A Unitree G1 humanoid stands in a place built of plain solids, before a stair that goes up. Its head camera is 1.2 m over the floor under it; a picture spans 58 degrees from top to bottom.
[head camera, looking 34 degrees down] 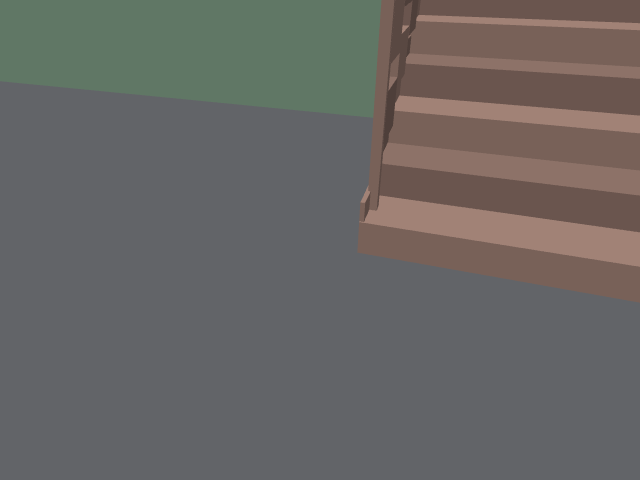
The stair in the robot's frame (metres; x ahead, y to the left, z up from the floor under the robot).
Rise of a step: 0.17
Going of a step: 0.28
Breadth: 1.32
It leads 17 degrees to the right of straight ahead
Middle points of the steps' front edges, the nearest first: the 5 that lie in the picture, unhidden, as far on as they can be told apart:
1.48 -0.81 0.17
1.74 -0.89 0.34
2.01 -0.97 0.51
2.28 -1.05 0.69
2.54 -1.14 0.86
